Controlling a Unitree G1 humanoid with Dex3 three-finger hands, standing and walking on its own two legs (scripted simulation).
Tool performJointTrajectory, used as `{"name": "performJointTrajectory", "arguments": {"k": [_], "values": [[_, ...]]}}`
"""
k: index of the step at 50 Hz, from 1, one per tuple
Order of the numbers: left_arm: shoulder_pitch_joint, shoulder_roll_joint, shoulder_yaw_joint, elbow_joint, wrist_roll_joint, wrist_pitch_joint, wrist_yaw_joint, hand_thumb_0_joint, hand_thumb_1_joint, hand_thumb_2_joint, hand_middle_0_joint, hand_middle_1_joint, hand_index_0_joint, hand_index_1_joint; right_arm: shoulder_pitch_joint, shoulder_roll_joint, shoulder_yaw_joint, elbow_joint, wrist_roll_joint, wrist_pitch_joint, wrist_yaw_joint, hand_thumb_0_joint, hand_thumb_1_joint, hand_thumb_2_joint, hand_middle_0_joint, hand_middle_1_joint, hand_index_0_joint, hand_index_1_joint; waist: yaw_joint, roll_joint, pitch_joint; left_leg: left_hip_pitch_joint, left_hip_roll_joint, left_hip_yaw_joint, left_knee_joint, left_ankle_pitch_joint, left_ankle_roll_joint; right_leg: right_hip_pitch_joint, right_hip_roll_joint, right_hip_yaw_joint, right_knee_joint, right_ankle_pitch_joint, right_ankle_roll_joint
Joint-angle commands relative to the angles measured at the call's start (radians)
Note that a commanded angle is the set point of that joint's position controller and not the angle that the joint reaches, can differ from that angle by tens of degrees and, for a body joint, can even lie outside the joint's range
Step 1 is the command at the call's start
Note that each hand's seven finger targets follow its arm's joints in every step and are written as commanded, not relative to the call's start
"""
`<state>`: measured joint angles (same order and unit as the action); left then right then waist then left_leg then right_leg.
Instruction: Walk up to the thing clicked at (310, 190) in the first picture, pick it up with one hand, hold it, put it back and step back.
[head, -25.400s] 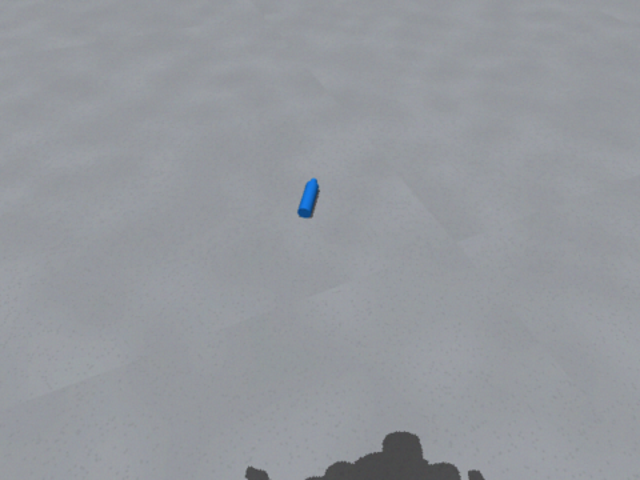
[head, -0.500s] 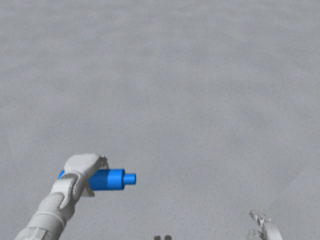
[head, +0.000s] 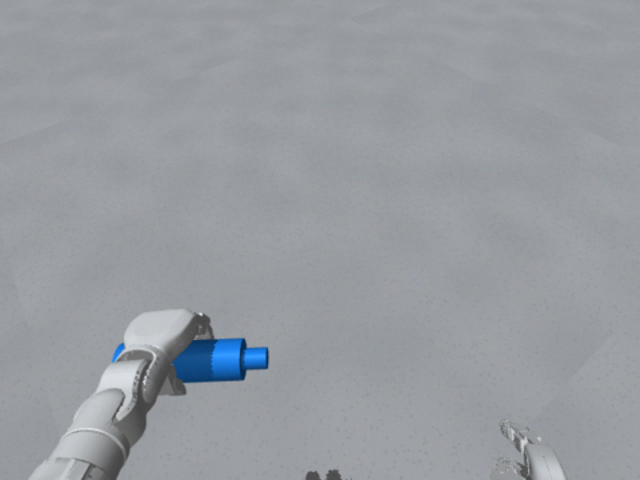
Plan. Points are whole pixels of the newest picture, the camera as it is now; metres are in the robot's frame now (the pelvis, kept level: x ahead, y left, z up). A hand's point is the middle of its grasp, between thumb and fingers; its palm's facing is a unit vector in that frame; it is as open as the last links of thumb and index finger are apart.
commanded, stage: crouch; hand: left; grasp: from above
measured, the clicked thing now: (194, 360) +0.29 +0.20 -0.08
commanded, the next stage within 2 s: lower in 1.74 s
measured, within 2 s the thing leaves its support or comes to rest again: neither
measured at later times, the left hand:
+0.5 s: hand (203, 394) +0.30 +0.24 -0.25, palm faces -0.43 +0.03 -0.90, open 8.7 cm
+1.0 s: hand (224, 420) +0.32 +0.25 -0.47, palm faces -0.47 -0.01 -0.88, open 8.8 cm
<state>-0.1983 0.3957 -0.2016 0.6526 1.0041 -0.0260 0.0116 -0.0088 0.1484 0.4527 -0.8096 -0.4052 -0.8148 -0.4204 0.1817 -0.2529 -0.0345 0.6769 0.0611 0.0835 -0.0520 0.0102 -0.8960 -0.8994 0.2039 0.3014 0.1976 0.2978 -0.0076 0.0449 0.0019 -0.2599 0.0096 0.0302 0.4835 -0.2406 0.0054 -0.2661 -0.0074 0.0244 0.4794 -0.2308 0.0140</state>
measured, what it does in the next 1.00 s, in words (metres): lowers itself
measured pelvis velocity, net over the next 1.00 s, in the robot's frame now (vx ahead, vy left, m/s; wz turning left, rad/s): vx -0.07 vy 0.00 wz -0.01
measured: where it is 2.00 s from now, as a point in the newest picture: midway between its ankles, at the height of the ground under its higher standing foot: outside the picture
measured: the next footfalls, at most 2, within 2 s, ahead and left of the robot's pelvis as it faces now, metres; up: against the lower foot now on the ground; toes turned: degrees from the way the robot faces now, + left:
none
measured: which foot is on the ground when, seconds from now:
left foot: down 0.00-1.00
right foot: down 0.00-1.00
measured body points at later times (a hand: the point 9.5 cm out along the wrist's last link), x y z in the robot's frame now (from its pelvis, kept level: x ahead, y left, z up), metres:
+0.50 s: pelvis -0.04 +0.01 -0.13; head +0.08 +0.02 +0.30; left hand +0.32 +0.24 -0.20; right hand +0.03 -0.29 -0.25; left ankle +0.01 +0.12 -0.74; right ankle +0.01 -0.13 -0.74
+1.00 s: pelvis -0.07 +0.00 -0.30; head +0.14 +0.04 +0.09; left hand +0.34 +0.25 -0.42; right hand +0.02 -0.27 -0.43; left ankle +0.01 +0.12 -0.74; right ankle +0.01 -0.13 -0.74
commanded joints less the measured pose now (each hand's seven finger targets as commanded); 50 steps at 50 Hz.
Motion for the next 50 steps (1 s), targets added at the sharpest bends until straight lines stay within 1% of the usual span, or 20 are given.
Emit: {"name": "performJointTrajectory", "arguments": {"k": [1,5,9,13,17,20,23,25,26,27,28,32,34,36,38,41,43,44,49,50], "values": [[-0.299,0.186,0.104,-0.122,0.026,-0.023,0.094,0.0,0.64,0.626,-1.052,-0.443,-1.043,-0.454,-0.045,-0.133,-0.046,-0.122,-0.008,-0.033,-0.004,0.0,-0.881,-0.898,0.199,0.3,0.2,0.3,-0.011,-0.06,-0.207,0.074,-0.031,-0.004,-0.023,0.191,0.008,0.001,0.026,-0.018,-0.043,0.15,-0.027],[-0.329,0.186,0.112,-0.021,0.067,-0.042,0.175,0.0,0.663,0.62,-1.083,-0.401,-1.068,-0.419,-0.014,-0.138,-0.055,-0.097,-0.023,-0.025,0.008,0.0,-0.881,-0.897,0.199,0.3,0.2,0.3,-0.026,-0.046,-0.234,0.013,-0.033,-0.005,0.053,0.171,0.004,-0.077,0.02,-0.018,0.019,0.136,-0.027],[-0.453,0.173,0.101,0.056,0.107,-0.062,0.254,0.0,0.688,0.579,-1.093,-0.394,-1.086,-0.403,0.028,-0.152,-0.072,-0.06,-0.042,-0.032,0.024,0.0,-0.884,-0.897,0.199,0.299,0.199,0.299,-0.056,-0.015,-0.3,-0.089,-0.024,-0.017,0.2,0.145,-0.006,-0.243,0.024,-0.024,0.156,0.11,-0.031],[-0.468,0.15,0.111,0.192,0.164,-0.076,0.337,0.0,0.639,0.54,-1.042,-0.405,-1.043,-0.405,0.077,-0.156,-0.089,-0.049,-0.06,-0.046,0.039,0.0,-0.883,-0.895,0.199,0.299,0.199,0.299,-0.064,-0.007,-0.361,-0.303,-0.023,-0.02,0.39,0.064,-0.006,-0.435,0.024,-0.029,0.333,0.039,-0.04],[-0.544,0.181,0.148,0.232,0.185,-0.085,0.405,0.0,0.635,0.524,-1.03,-0.409,-1.037,-0.404,0.1,-0.176,-0.107,-0.039,-0.076,-0.068,0.042,0.0,-0.885,-0.895,0.199,0.299,0.199,0.299,-0.052,0.075,-0.513,-0.409,-0.016,-0.039,0.546,0.048,-0.01,-0.637,0.033,-0.044,0.516,-0.002,-0.049],[-0.58,0.19,0.16,0.296,0.195,-0.074,0.436,0.0,0.646,0.559,-1.061,-0.377,-1.053,-0.388,0.108,-0.182,-0.108,-0.028,-0.084,-0.081,0.032,0.0,-0.884,-0.896,0.199,0.299,0.199,0.299,-0.072,0.048,-0.551,-0.564,-0.016,-0.052,0.652,-0.009,0.0,-0.754,0.039,-0.055,0.63,-0.041,-0.051],[-0.591,0.218,0.188,0.299,0.188,-0.066,0.451,0.0,0.644,0.566,-1.061,-0.373,-1.051,-0.386,0.118,-0.186,-0.112,-0.025,-0.093,-0.097,0.026,0.0,-0.883,-0.895,0.199,0.299,0.199,0.299,-0.06,0.06,-0.649,-0.679,-0.021,-0.054,0.753,-0.044,0.007,-0.838,0.036,-0.056,0.737,-0.071,-0.055],[-0.592,0.2,0.179,0.313,0.183,-0.056,0.45,0.0,0.65,0.556,-1.056,-0.384,-1.049,-0.393,0.121,-0.184,-0.113,-0.018,-0.098,-0.103,0.022,0.0,-0.883,-0.895,0.199,0.299,0.2,0.299,-0.071,0.062,-0.68,-0.751,-0.024,-0.052,0.805,-0.073,0.012,-0.88,0.033,-0.058,0.787,-0.089,-0.053],[-0.586,0.239,0.21,0.336,0.181,-0.051,0.449,0.0,0.645,0.571,-1.053,-0.399,-1.046,-0.408,0.123,-0.194,-0.117,-0.013,-0.1,-0.107,0.021,0.0,-0.882,-0.895,0.199,0.299,0.2,0.299,-0.066,0.044,-0.685,-0.776,-0.021,-0.065,0.819,-0.089,0.008,-0.913,0.033,-0.063,0.819,-0.111,-0.055],[-0.622,0.252,0.209,0.319,0.178,-0.051,0.447,0.0,0.648,0.588,-1.06,-0.4,-1.05,-0.413,0.117,-0.189,-0.115,-0.015,-0.103,-0.11,0.02,0.0,-0.883,-0.896,0.199,0.299,0.2,0.299,-0.071,0.055,-0.704,-0.802,-0.023,-0.061,0.843,-0.117,0.008,-0.94,0.031,-0.061,0.838,-0.131,-0.055],[-0.623,0.241,0.197,0.35,0.181,-0.049,0.441,0.0,0.649,0.606,-1.069,-0.421,-1.058,-0.434,0.121,-0.185,-0.11,-0.015,-0.108,-0.114,0.022,0.0,-0.889,-0.898,0.199,0.299,0.199,0.299,-0.089,0.047,-0.689,-0.852,-0.024,-0.061,0.872,-0.147,0.01,-0.978,0.027,-0.061,0.858,-0.152,-0.053],[-0.705,0.295,0.23,0.336,0.178,-0.069,0.436,0.0,0.623,0.638,-1.049,-0.438,-1.037,-0.452,0.118,-0.195,-0.108,-0.008,-0.12,-0.132,0.03,0.0,-0.887,-0.897,0.199,0.299,0.2,0.299,-0.094,0.078,-0.755,-0.935,-0.027,-0.071,0.959,-0.241,0.01,-1.101,0.022,-0.067,0.95,-0.24,-0.055],[-0.676,0.287,0.23,0.391,0.186,-0.077,0.438,0.0,0.613,0.634,-1.034,-0.454,-1.028,-0.463,0.118,-0.196,-0.102,-0.003,-0.123,-0.141,0.033,0.0,-0.888,-0.896,0.199,0.299,0.2,0.299,-0.108,0.038,-0.711,-1.017,-0.032,-0.079,0.993,-0.319,0.012,-1.159,0.02,-0.074,0.98,-0.303,-0.052],[-0.766,0.309,0.229,0.353,0.176,-0.1,0.439,0.0,0.634,0.664,-1.06,-0.457,-1.049,-0.471,0.122,-0.193,-0.097,0.0,-0.129,-0.154,0.042,0.0,-0.888,-0.897,0.2,0.299,0.2,0.299,-0.128,0.052,-0.75,-1.05,-0.033,-0.089,1.029,-0.369,0.015,-1.204,0.02,-0.078,1.013,-0.346,-0.053],[-0.749,0.334,0.242,0.383,0.188,-0.11,0.445,0.0,0.65,0.673,-1.072,-0.452,-1.061,-0.466,0.119,-0.201,-0.095,0.009,-0.13,-0.162,0.048,0.0,-0.887,-0.897,0.2,0.299,0.2,0.299,-0.117,0.087,-0.763,-1.049,-0.032,-0.104,1.05,-0.384,0.008,-1.269,0.015,-0.086,1.057,-0.361,-0.054],[-0.808,0.336,0.249,0.339,0.195,-0.127,0.463,0.0,0.677,0.704,-1.097,-0.458,-1.083,-0.476,0.132,-0.204,-0.091,0.027,-0.142,-0.175,0.06,0.0,-0.889,-0.898,0.2,0.299,0.2,0.299,-0.129,0.128,-0.851,-1.042,-0.031,-0.105,1.117,-0.318,0.004,-1.325,0.015,-0.092,1.126,-0.308,-0.057],[-0.739,0.328,0.255,0.4,0.199,-0.124,0.471,0.0,0.694,0.705,-1.1,-0.473,-1.09,-0.486,0.138,-0.204,-0.086,0.034,-0.147,-0.184,0.073,0.0,-0.891,-0.899,0.199,0.299,0.2,0.299,-0.123,0.124,-0.844,-1.062,-0.03,-0.104,1.162,-0.249,0.003,-1.346,0.01,-0.094,1.162,-0.26,-0.053],[-0.787,0.354,0.264,0.352,0.202,-0.13,0.476,0.0,0.693,0.744,-1.114,-0.474,-1.095,-0.496,0.138,-0.204,-0.085,0.036,-0.151,-0.185,0.077,0.0,-0.892,-0.9,0.199,0.299,0.2,0.299,-0.124,0.145,-0.875,-1.072,-0.031,-0.094,1.189,-0.232,0.007,-1.355,0.015,-0.093,1.174,-0.245,-0.054],[-0.75,0.386,0.304,0.4,0.213,-0.133,0.483,0.0,0.693,0.752,-1.128,-0.467,-1.104,-0.493,0.144,-0.203,-0.084,0.039,-0.165,-0.186,0.102,0.0,-0.9,-0.903,0.199,0.299,0.199,0.299,-0.117,0.163,-0.876,-1.09,-0.026,-0.088,1.269,-0.157,0.005,-1.398,0.012,-0.097,1.241,-0.194,-0.051],[-0.765,0.369,0.289,0.388,0.215,-0.135,0.485,0.0,0.684,0.749,-1.124,-0.457,-1.098,-0.485,0.144,-0.198,-0.082,0.038,-0.168,-0.184,0.105,0.0,-0.9,-0.903,0.199,0.299,0.199,0.299,-0.116,0.176,-0.883,-1.097,-0.028,-0.079,1.287,-0.153,0.007,-1.403,0.018,-0.098,1.248,-0.19,-0.053]]}}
